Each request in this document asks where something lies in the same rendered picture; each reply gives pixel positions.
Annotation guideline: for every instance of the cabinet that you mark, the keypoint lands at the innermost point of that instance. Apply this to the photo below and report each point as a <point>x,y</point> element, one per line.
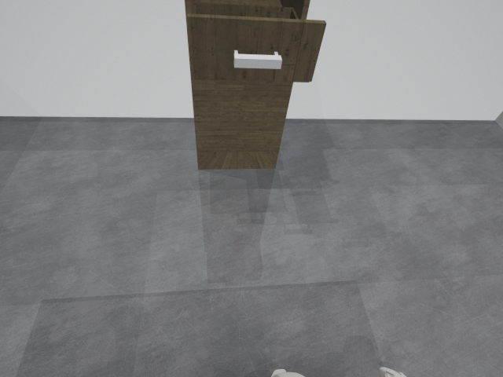
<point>239,124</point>

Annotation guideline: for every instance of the drawer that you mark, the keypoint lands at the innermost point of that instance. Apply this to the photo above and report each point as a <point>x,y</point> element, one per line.
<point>216,30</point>

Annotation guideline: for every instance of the handle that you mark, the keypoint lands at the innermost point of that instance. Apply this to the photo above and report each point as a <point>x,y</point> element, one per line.
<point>257,61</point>

